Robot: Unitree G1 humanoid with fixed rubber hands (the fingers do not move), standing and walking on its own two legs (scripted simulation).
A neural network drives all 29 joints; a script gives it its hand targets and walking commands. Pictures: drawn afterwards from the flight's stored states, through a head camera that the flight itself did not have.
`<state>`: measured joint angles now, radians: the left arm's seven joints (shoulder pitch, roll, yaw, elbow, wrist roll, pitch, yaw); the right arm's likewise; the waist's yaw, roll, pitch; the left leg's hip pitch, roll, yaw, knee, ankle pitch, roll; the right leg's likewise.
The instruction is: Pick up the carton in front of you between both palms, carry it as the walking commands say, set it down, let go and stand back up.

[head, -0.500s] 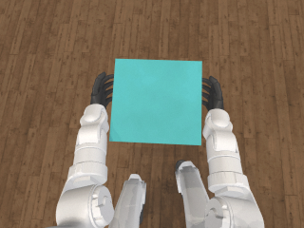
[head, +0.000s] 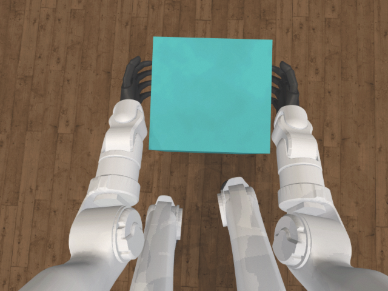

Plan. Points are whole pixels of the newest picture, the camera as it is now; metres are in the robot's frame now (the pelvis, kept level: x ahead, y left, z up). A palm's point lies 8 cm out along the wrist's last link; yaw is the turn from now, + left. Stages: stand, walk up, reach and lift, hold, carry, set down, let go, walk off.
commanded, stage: set down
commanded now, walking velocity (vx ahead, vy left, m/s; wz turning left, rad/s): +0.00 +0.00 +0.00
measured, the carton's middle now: (207, 108) +0.46 -0.08 -0.18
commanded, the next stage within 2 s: none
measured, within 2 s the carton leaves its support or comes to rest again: rests again in 1.32 s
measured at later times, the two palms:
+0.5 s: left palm (157, 102) +0.51 +0.05 -0.25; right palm (272, 111) +0.45 -0.25 -0.26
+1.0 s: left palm (159, 107) +0.51 +0.05 -0.30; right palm (268, 115) +0.45 -0.25 -0.30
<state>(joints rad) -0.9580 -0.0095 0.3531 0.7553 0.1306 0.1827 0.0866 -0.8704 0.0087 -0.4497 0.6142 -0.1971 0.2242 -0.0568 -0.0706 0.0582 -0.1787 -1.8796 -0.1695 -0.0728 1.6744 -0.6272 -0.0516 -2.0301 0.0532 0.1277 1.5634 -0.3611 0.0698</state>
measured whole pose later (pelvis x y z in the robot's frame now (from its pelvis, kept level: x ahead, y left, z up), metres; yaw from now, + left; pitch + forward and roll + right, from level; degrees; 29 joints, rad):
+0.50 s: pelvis -0.03 +0.00 -0.10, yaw +3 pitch +46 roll +4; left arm -1.33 0.10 0.29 0.95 0.08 0.19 0.15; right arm -1.18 -0.14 -0.48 0.75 -0.16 0.24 -0.06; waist -0.12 0.08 0.09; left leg -2.18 -0.23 -0.06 2.02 -0.65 -0.09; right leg -2.33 0.06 0.14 1.89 -0.37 0.09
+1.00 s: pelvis -0.03 +0.01 -0.13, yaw +3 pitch +45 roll +0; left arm -1.40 0.13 0.18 1.05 0.08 0.18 0.18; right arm -1.22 -0.19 -0.52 0.88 -0.14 0.20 0.01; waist -0.16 0.08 0.16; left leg -2.25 -0.24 -0.06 2.12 -0.65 -0.06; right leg -2.35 -0.01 0.10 1.98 -0.41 0.09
